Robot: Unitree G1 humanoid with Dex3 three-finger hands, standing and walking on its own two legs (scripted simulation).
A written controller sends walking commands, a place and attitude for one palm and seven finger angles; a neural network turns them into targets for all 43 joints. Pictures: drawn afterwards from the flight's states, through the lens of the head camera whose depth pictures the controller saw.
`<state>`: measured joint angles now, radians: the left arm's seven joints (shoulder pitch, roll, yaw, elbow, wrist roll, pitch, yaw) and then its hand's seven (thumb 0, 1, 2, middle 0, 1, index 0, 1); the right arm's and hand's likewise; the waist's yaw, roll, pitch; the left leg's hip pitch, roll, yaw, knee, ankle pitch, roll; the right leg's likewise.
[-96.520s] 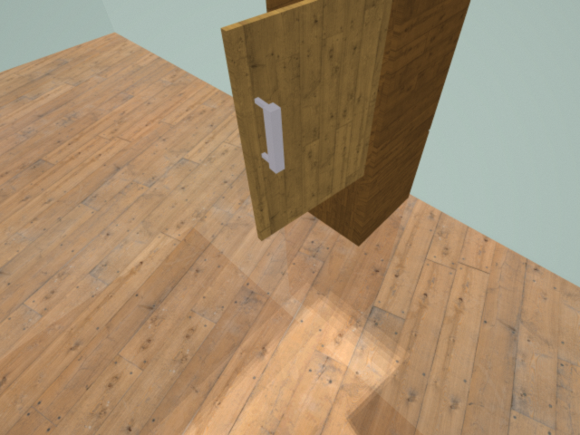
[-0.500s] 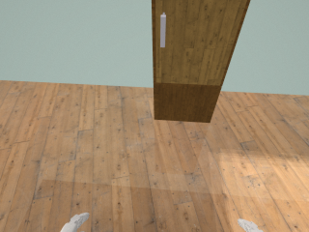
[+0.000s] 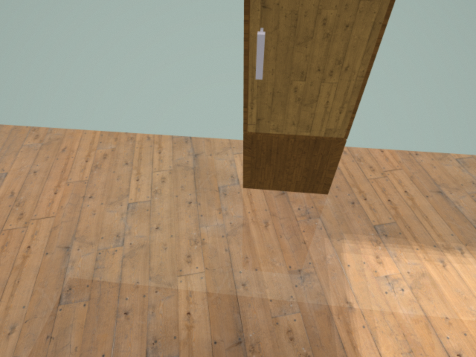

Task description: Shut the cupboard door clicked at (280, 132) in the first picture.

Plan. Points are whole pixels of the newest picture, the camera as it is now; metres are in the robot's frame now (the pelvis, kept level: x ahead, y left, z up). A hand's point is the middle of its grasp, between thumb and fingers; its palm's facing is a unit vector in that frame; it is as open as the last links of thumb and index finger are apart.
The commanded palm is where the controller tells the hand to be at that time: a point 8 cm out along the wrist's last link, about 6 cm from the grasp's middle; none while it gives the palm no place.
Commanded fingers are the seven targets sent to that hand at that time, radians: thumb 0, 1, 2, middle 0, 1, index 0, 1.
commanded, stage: let the arm hang, fingers relaxed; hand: left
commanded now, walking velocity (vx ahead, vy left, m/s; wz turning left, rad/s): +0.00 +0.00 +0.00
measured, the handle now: (260, 53) +1.07 -0.02 +0.03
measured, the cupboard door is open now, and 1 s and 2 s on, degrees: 0 0 0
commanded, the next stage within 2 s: look to check the result in 0.36 s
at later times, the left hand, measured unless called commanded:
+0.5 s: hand out of the picture +0.01 +0.17 -0.17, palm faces +0.01 -0.98 -0.20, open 7.4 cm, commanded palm none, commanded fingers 0.00 0.90 0.90 -0.20 -0.30 -0.20 -0.30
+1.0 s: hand out of the picture +0.07 +0.19 -0.16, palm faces +0.00 -0.97 -0.26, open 7.4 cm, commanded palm none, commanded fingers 0.00 0.90 0.90 -0.20 -0.30 -0.20 -0.30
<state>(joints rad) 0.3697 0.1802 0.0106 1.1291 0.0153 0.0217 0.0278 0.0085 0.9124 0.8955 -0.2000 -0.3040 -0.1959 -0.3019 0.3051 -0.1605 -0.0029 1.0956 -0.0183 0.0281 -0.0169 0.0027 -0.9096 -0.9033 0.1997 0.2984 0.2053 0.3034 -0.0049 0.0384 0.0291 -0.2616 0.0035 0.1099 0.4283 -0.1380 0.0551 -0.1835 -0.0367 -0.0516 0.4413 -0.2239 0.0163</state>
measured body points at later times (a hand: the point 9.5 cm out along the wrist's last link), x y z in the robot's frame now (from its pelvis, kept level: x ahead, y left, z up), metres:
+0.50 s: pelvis +0.01 -0.01 +0.00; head +0.02 -0.01 +0.45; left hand +0.01 +0.22 -0.16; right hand +0.01 -0.24 -0.16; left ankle +0.06 +0.08 -0.74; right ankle +0.01 -0.13 -0.74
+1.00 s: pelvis +0.04 -0.02 +0.01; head +0.05 -0.02 +0.46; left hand +0.07 +0.24 -0.14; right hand +0.09 -0.28 -0.14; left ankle +0.06 +0.08 -0.74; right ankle +0.01 -0.13 -0.74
